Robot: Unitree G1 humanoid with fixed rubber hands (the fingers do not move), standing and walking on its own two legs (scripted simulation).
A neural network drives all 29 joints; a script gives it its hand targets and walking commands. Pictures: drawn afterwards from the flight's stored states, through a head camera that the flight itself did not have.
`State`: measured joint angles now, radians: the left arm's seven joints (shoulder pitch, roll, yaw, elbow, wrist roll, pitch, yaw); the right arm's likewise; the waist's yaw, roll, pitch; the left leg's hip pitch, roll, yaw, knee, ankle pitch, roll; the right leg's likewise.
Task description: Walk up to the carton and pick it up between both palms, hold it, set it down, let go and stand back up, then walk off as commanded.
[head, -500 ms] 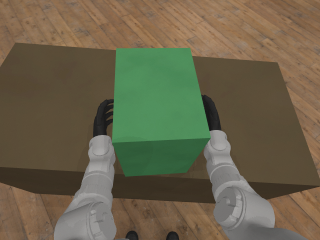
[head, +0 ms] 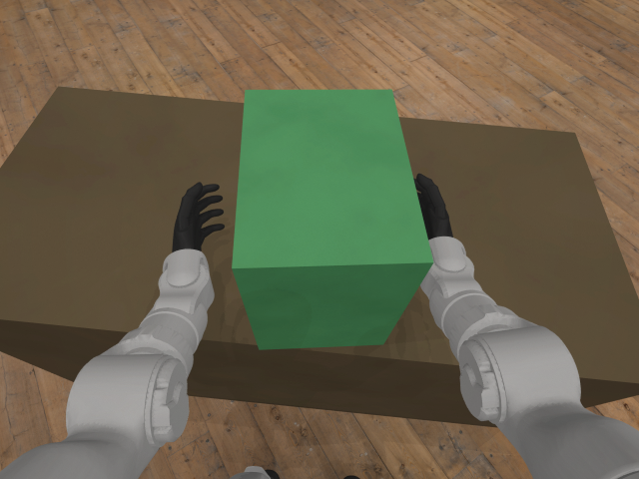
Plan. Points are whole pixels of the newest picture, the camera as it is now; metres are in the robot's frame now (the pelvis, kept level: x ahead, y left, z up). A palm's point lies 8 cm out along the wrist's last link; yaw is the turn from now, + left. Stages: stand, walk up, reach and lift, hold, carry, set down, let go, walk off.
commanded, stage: set down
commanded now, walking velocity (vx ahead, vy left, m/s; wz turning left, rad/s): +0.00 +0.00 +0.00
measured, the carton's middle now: (320, 229) +0.45 +0.03 -0.02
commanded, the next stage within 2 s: none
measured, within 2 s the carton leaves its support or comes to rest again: neither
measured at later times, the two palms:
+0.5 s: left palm (184, 313) +0.30 +0.20 -0.02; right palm (473, 300) +0.35 -0.18 -0.01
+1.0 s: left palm (178, 355) +0.25 +0.19 -0.03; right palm (476, 345) +0.29 -0.18 -0.02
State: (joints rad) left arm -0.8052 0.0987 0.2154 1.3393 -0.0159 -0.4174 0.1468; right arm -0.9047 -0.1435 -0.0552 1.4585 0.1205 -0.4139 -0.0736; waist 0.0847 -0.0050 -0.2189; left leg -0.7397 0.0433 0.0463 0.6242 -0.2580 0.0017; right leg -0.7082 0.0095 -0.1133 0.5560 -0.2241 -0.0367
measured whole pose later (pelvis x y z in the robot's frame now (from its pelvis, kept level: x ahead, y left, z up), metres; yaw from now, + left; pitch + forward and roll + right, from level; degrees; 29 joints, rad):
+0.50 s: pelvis -0.03 -0.01 -0.01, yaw +0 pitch +18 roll -1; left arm -0.51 0.11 0.06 1.12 -0.13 -0.46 0.11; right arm -0.66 -0.23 0.15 1.33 0.33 -0.48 0.03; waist 0.07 0.00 -0.21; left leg -0.77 0.05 0.04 0.71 -0.26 0.00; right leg -0.75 0.00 -0.12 0.67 -0.24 -0.05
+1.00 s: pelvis -0.03 -0.02 +0.00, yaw +2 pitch +11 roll +0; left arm -0.27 0.11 0.03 0.94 -0.11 -0.44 0.11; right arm -0.39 -0.16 0.10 1.14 0.27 -0.50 0.02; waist 0.03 -0.03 -0.13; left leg -0.60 0.03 0.01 0.66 -0.26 -0.02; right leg -0.57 0.00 -0.14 0.64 -0.26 -0.06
